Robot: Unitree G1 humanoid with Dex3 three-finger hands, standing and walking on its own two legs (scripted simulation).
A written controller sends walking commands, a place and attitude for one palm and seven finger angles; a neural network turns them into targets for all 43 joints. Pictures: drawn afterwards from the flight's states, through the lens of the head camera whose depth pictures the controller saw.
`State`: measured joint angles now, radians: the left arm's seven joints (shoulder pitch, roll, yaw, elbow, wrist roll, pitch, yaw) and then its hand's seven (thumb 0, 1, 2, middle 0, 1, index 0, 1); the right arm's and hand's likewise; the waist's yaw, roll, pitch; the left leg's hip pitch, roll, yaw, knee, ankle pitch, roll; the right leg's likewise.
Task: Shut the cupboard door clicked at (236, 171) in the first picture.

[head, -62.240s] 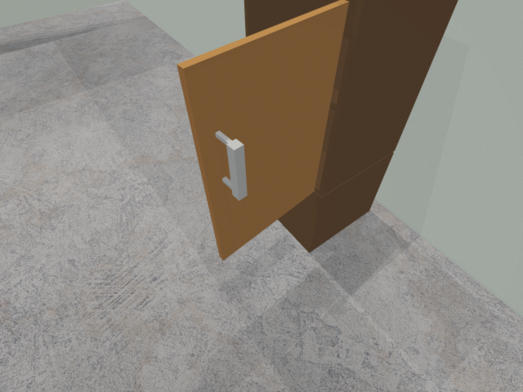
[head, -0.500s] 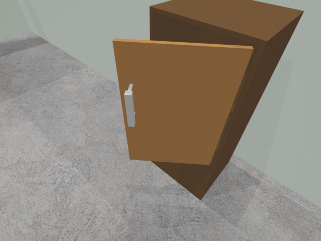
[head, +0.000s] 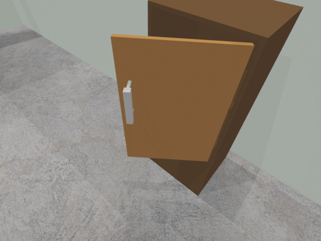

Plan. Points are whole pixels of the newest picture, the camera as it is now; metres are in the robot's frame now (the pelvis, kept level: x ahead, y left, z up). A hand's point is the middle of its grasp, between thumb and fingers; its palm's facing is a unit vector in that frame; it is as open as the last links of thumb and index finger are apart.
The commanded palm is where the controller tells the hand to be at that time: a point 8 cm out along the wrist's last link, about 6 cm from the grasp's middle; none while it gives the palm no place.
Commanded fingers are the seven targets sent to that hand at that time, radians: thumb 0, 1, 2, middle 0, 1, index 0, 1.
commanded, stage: shuffle to correct the standing spot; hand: left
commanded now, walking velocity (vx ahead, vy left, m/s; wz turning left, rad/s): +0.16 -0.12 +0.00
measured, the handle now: (129, 102) +0.53 +0.14 +0.04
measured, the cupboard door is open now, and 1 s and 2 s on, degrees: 38 38 38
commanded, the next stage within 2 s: come to a stop and stand still in 0.38 s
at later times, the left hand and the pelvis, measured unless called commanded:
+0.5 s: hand out of the picture +0.11 +0.14 -0.18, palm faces -0.03 -0.99 -0.16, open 7.3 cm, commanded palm none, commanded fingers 0.00 0.90 0.90 -0.20 -0.30 -0.20 -0.30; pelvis +0.08 -0.04 +0.00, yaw -3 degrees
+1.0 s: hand out of the picture +0.16 +0.13 -0.19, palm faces +0.05 -0.99 -0.16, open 7.3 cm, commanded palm none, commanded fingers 0.00 0.90 0.90 -0.20 -0.30 -0.20 -0.30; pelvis +0.08 -0.05 -0.01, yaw +0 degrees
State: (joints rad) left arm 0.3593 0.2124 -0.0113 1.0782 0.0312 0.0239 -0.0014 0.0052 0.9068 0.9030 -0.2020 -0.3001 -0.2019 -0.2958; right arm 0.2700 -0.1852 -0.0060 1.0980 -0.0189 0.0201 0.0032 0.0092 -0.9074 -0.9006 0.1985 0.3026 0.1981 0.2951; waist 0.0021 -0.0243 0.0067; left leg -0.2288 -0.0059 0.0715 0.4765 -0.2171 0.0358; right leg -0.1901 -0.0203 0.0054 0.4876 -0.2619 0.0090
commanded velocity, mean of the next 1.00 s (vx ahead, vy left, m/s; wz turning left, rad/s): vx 0.01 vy -0.01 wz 0.00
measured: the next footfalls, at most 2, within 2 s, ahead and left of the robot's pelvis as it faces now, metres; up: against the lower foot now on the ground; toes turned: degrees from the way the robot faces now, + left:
right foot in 0.60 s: +0.20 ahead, -0.21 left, +0.00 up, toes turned -7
left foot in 0.90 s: +0.14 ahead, +0.02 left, +0.00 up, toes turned +5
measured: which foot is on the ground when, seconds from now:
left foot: down 0.00-0.60, up 0.62-0.88, down 0.90-1.00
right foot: down 0.00-0.30, up 0.32-0.58, down 0.60-0.92, up 0.94-1.00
